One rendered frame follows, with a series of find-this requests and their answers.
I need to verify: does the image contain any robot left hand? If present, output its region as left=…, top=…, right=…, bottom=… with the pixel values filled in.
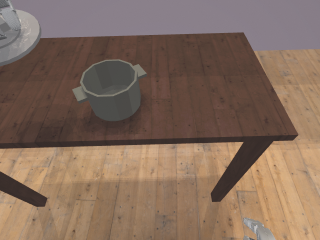
left=0, top=0, right=22, bottom=40

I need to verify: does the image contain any lid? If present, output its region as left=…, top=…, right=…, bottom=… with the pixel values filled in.
left=0, top=9, right=42, bottom=66

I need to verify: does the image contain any pot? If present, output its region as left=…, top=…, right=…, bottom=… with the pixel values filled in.
left=72, top=59, right=147, bottom=121

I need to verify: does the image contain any table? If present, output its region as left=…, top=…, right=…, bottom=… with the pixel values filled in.
left=0, top=32, right=298, bottom=207

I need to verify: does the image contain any robot right hand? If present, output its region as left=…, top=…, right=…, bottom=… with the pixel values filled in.
left=243, top=217, right=276, bottom=240

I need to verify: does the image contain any knob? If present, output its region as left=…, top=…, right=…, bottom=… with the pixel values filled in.
left=0, top=17, right=11, bottom=33

